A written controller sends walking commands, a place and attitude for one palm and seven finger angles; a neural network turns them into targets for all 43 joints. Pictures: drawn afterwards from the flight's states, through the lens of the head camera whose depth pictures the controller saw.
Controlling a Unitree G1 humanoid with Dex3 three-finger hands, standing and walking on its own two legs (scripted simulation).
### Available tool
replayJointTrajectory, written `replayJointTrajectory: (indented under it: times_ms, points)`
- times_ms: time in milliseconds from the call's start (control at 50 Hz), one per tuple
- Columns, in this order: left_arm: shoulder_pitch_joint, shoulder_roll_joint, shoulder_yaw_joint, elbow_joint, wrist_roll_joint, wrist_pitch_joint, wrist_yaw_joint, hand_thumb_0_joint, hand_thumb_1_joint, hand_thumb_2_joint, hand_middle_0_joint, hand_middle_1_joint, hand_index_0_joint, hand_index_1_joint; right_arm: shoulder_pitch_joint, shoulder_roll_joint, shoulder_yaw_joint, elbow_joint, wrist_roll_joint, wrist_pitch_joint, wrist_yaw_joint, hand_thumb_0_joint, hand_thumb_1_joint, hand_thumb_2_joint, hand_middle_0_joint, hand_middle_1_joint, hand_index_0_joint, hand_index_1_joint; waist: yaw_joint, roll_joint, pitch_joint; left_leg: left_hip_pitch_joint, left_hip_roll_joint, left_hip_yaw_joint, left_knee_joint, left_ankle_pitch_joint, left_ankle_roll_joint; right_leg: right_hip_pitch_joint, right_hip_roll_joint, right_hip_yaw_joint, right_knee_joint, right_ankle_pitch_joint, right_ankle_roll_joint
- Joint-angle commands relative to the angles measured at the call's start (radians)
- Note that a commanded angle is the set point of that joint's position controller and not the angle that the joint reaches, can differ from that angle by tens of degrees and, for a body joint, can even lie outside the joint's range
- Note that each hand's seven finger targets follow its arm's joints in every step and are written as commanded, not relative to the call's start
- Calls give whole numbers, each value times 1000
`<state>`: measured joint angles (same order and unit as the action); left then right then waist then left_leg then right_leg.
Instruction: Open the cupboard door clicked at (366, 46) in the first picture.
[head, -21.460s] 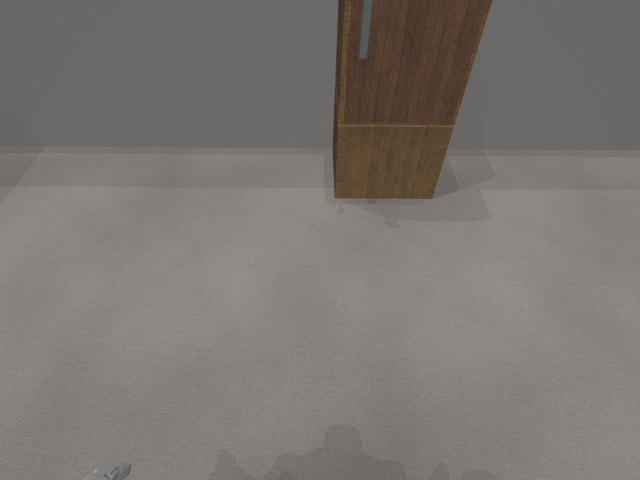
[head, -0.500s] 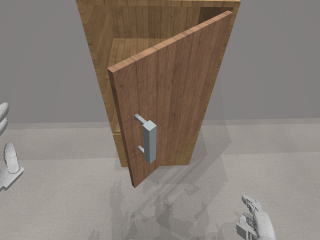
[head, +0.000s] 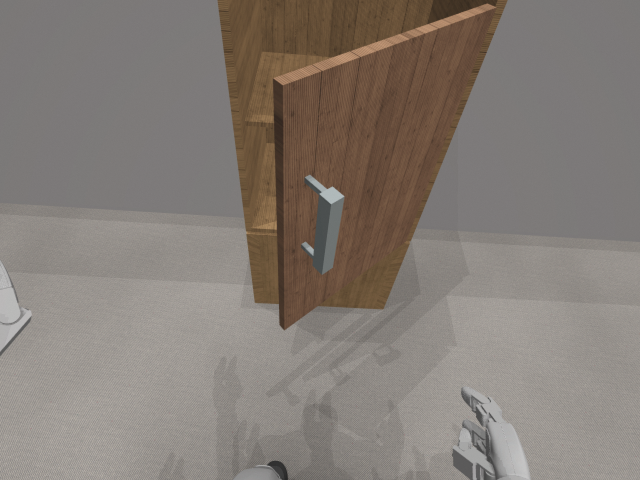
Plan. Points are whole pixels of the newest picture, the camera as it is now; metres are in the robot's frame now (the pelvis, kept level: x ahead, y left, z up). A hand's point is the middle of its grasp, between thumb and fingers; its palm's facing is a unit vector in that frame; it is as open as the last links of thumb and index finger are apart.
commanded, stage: step back with the hand held close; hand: left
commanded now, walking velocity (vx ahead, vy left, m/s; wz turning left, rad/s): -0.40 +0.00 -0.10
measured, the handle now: (317, 226) +0.47 +0.04 +0.02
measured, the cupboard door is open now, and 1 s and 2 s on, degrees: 42 42 42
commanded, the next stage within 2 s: stop stepping back and stand still in 0.02 s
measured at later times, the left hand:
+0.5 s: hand (62, 422) +0.13 +0.21 +0.17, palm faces +0.30 -0.82 -0.48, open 7.4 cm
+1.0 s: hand (107, 450) +0.13 +0.21 +0.08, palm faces +0.18 -0.85 -0.50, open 7.4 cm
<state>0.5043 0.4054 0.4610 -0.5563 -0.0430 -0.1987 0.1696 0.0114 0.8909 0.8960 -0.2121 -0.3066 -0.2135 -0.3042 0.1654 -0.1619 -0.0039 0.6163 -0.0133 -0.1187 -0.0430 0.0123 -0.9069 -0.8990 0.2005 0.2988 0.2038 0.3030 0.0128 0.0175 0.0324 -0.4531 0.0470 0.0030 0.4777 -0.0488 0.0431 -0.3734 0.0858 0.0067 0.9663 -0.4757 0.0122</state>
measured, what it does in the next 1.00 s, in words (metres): walks backwards: right foot, then left foot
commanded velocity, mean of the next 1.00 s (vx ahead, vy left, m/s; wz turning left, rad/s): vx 0.02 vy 0.01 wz -0.01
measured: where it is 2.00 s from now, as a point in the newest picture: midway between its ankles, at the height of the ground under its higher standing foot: outside the picture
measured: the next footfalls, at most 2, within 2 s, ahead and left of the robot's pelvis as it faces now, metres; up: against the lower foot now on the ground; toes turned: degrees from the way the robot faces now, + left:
right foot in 0.14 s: -0.11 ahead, -0.13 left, +0.00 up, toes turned -4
left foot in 0.28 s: +0.04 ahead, +0.07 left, +0.00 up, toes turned -7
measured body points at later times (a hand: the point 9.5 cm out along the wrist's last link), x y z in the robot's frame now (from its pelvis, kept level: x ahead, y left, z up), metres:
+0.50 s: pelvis -0.09 -0.03 +0.00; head -0.09 -0.02 +0.45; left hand +0.11 +0.25 +0.19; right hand +0.02 -0.29 -0.08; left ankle +0.03 +0.08 -0.73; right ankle -0.15 -0.13 -0.73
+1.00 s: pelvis -0.10 -0.03 +0.00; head -0.10 -0.05 +0.45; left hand +0.12 +0.25 +0.11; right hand +0.05 -0.28 -0.11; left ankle +0.00 +0.08 -0.73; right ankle -0.15 -0.13 -0.73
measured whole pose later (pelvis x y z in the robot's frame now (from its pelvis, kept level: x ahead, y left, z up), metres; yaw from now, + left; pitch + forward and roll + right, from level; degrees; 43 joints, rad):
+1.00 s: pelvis -0.10 -0.03 +0.00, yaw -4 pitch +0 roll -2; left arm 0.39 0.39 0.22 -0.09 0.02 -0.13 0.05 0.00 0.90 0.90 -0.21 -0.31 -0.21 -0.30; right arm 0.17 -0.27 0.01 0.76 -0.01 -0.12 -0.01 0.01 -0.90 -0.90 0.20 0.30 0.20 0.30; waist 0.02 0.08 -0.04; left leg -0.41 0.00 -0.06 0.54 -0.14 0.00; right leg -0.17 0.06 -0.03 0.51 -0.34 -0.04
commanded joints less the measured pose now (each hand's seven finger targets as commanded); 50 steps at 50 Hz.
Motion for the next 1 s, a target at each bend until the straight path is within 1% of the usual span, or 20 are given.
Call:
replayJointTrajectory:
  times_ms: [0,60,100,120,140,160,200,260,320,360,380,440,460,500,580,680,880,900,920,980]
  points:
    - [5,147,55,-232,-24,-51,11,0,900,900,-200,-300,-200,-300,-68,-162,-53,-122,-8,-56,1,0,-900,-900,200,300,200,300,-14,236,-190,172,198,-174,-326,-351,44,108,4,-58,-252,-74,-19]
    - [9,182,77,-211,-37,-67,-8,0,900,900,-200,-300,-200,-300,-58,-157,-50,-116,-14,-32,1,0,-900,-900,200,300,200,300,-11,190,-196,235,150,-83,-228,-198,-33,180,-39,-48,-644,87,-49]
    - [3,254,125,-210,-37,-91,-13,0,900,900,-200,-300,-200,-300,-63,-141,-44,-120,-9,5,-1,0,-900,-900,200,300,200,300,-17,-42,-199,327,56,21,82,-146,-78,11,-243,172,-754,311,-113]
    - [4,292,159,-207,-34,-100,-3,0,900,900,-200,-300,-200,-300,-68,-131,-36,-115,-15,1,-7,0,-900,-900,200,300,200,300,-9,-104,-220,297,2,54,220,-232,-92,-11,-337,188,-746,488,-129]
    - [-13,242,103,-177,-34,-87,-7,0,900,900,-200,-300,-200,-300,-69,-138,-42,-123,8,-13,-14,0,-900,-900,200,300,200,300,-12,-169,-222,209,-47,23,331,-279,-85,29,-344,169,-683,546,-128]
    - [25,251,125,-162,-27,-66,-8,0,900,900,-200,-300,-200,-300,-73,-148,-43,-143,17,-14,-19,0,-900,-900,200,300,200,300,-7,-230,-196,141,-46,-5,373,-263,-68,74,-317,150,-613,697,-125]
    - [62,236,140,-158,-27,-37,-5,0,900,900,-200,-300,-200,-300,-72,-137,-18,-156,21,0,-35,0,-900,-900,200,300,200,300,-25,-137,-183,105,-40,9,188,-157,-49,208,-259,69,-518,815,-87]
    - [36,221,117,-164,-37,-28,-6,0,900,900,-200,-300,-200,-300,-44,-183,-30,-150,27,-25,-53,0,-900,-900,200,300,200,300,-22,102,-196,376,59,-94,-57,243,2,111,-81,-21,-426,402,8]
    - [67,222,112,-126,-34,-34,-7,0,900,900,-200,-300,-200,-300,-42,-181,-26,-138,7,-58,-53,0,-900,-900,200,300,200,300,-14,215,-144,244,130,-271,-230,-125,29,134,-39,-17,-438,58,2]
    - [66,196,96,-146,-22,-43,-3,0,900,900,-200,-300,-200,-300,-52,-180,-25,-141,7,-63,-52,0,-900,-900,200,300,200,300,-14,175,-77,51,108,-239,-338,-517,9,250,-35,-36,-500,42,-20]
    - [81,186,91,-145,-18,-41,-2,0,900,900,-200,-300,-200,-300,-51,-180,-28,-147,10,-63,-50,0,-900,-900,200,300,200,300,-17,172,-66,16,72,-186,-328,-548,-13,272,-32,-49,-539,35,-29]
    - [131,205,103,-161,-15,-47,-3,0,900,900,-200,-300,-200,-300,-47,-164,-37,-153,4,-57,-40,0,-900,-900,200,300,200,300,-22,38,-105,145,-24,-47,-74,-310,-52,158,-124,44,-708,-16,-72]
    - [132,208,105,-158,-19,-50,-1,0,900,900,-200,-300,-200,-300,-31,-165,-42,-140,4,-53,-38,0,-900,-900,200,300,200,300,-25,-54,-105,218,-39,-30,59,-225,-58,51,-191,127,-765,-37,-98]
    - [78,202,99,-150,-17,-51,7,0,900,900,-200,-300,-200,-300,-12,-171,-46,-114,3,-50,-40,0,-900,-900,200,300,200,300,-31,-80,-81,225,-37,-35,184,-156,-55,-14,-257,186,-761,63,-133]
    - [-73,173,45,-31,-4,-56,3,0,900,900,-200,-300,-200,-300,-17,-184,-42,-98,11,-64,-57,0,-900,-900,200,300,200,300,-36,-8,12,272,-3,-73,19,-100,-34,-19,-146,99,-687,156,-45]
    - [-139,165,16,-41,8,-69,-13,0,900,900,-200,-300,-200,-300,-40,-172,-24,-109,9,-77,-61,0,-900,-900,200,300,200,300,-26,71,42,200,34,-166,-170,-347,-15,57,-69,34,-660,55,-12]
    - [30,172,61,-82,-15,-49,-10,0,900,900,-200,-300,-200,-300,-35,-157,-23,-123,6,-64,-42,0,-900,-900,200,300,200,300,-19,27,-89,299,-7,-63,-44,-93,-38,106,-113,59,-719,220,-30]
    - [-70,-11,-350,692,85,105,-150,0,900,900,-200,-300,-200,-300,-83,-335,-70,132,15,-82,47,0,-900,-900,200,300,200,300,-40,53,-66,171,38,-125,131,172,-16,53,-170,12,-504,416,-62]
    - [-68,-24,-340,718,83,168,-166,0,900,900,-200,-300,-200,-300,-3,-288,-85,146,12,-31,42,0,-900,-900,200,300,200,300,-30,23,-138,260,46,-111,137,257,-20,46,-166,62,-501,432,-61]
    - [-145,7,-350,834,84,181,-169,0,900,900,-200,-300,-200,-300,-13,-305,-59,132,-1,34,29,0,-900,-900,200,300,200,300,-9,-166,-116,152,62,-186,115,176,37,101,-137,47,-460,324,-74]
